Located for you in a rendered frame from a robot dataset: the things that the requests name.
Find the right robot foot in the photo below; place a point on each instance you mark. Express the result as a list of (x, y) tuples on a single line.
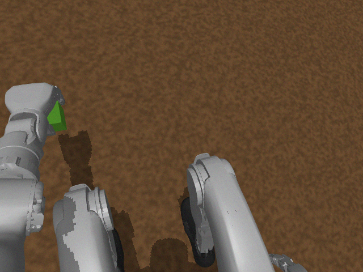
[(202, 259)]

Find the cube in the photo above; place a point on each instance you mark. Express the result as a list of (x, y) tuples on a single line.
[(57, 118)]

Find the left robot foot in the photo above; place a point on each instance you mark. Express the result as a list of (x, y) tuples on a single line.
[(119, 251)]

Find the left robot arm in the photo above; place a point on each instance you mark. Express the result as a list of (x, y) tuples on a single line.
[(22, 203)]

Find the right robot hand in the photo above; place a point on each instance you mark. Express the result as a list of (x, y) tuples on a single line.
[(286, 264)]

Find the left robot hand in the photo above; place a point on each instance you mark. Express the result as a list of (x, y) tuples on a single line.
[(41, 97)]

